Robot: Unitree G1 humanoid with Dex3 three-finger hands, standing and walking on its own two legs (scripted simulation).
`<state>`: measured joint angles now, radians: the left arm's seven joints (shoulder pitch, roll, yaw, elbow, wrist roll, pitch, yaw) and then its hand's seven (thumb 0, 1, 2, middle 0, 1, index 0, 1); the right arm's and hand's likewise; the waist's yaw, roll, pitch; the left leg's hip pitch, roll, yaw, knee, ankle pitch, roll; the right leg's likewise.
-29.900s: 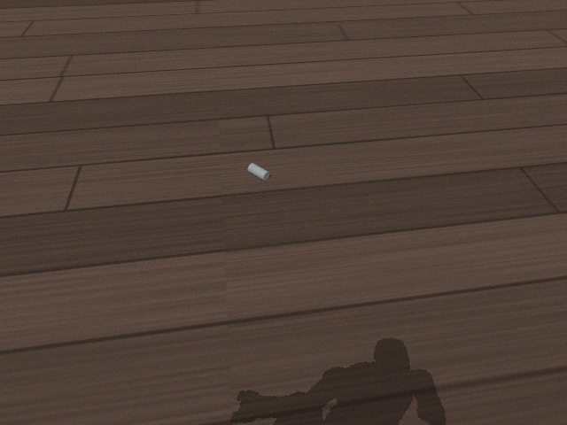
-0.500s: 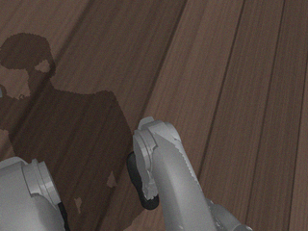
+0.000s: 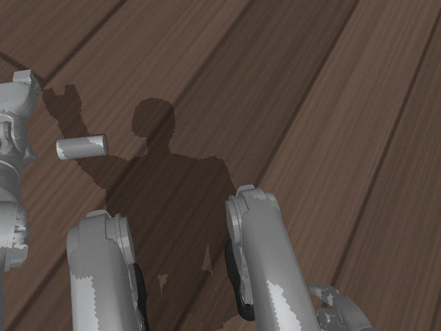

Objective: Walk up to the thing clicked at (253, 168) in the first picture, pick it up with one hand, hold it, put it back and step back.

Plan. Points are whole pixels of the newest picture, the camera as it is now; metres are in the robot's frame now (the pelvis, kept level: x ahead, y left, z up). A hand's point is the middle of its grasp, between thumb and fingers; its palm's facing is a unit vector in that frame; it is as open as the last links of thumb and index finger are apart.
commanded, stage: withdraw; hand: left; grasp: from above
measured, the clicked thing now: (82, 147) +0.51 +0.25 -0.33
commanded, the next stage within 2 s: home in 0.38 s
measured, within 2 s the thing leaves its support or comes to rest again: neither
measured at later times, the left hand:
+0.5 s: hand (43, 136) +0.49 +0.28 -0.18, palm faces -0.36 -0.01 -0.93, open 13.9 cm
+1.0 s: hand out of the picture +0.36 +0.26 -0.01, palm faces -0.31 -0.57 -0.76, open 8.1 cm
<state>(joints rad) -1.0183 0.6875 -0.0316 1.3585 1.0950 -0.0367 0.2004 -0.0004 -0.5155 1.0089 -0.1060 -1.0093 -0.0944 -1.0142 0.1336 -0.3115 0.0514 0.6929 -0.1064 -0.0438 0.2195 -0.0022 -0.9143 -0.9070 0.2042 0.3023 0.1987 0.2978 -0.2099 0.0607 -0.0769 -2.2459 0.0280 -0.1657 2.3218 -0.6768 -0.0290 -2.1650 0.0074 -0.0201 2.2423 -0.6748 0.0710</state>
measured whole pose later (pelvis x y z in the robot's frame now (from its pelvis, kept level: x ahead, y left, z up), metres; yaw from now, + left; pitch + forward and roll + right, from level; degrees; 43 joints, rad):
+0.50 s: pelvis -0.01 +0.00 -0.03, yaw +0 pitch +34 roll -8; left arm -1.02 0.72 0.06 1.43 1.26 -0.12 0.43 0.00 -0.50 0.98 -0.13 -0.98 -0.12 -0.98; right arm 0.19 -0.27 0.07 0.72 -0.15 -0.04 0.13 0.00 -0.91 -0.90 0.20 0.30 0.20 0.30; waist -0.28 0.01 -0.04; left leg -2.35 0.01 -0.16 2.38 -0.63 -0.04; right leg -2.27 0.01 -0.01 2.31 -0.64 0.06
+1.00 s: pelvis +0.01 +0.00 +0.10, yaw +4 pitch +34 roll -5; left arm -0.39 0.47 0.02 0.58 0.60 0.07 0.04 0.00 0.72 0.90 -0.21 -0.37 -0.21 -0.36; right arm 0.14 -0.29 -0.04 0.62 -0.01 0.04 0.06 0.00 -0.91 -0.90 0.21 0.30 0.20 0.30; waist -0.07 0.05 -0.19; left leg -1.94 0.03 -0.12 2.00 -0.65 -0.03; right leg -1.87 -0.03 -0.02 1.94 -0.66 0.06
